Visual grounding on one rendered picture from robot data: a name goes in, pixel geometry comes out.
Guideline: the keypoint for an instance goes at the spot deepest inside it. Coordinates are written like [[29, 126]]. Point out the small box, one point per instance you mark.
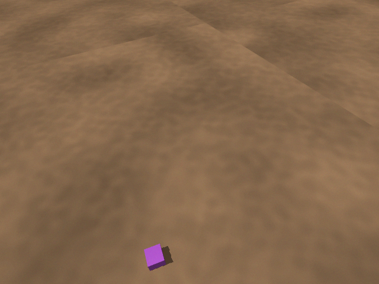
[[154, 257]]

